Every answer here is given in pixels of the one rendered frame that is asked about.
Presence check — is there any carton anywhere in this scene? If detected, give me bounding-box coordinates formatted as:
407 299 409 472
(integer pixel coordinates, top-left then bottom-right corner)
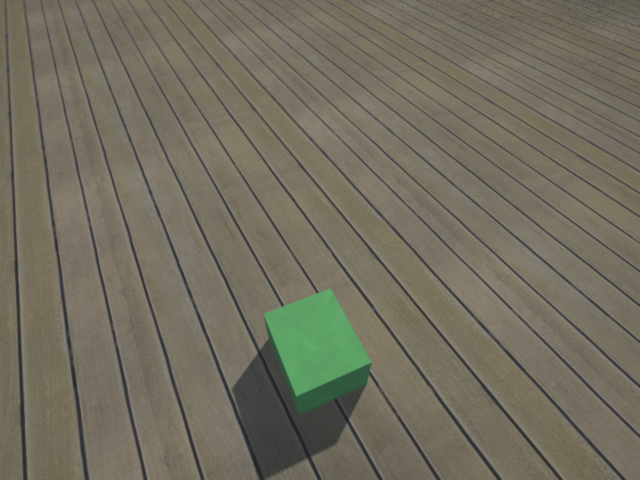
263 288 372 415

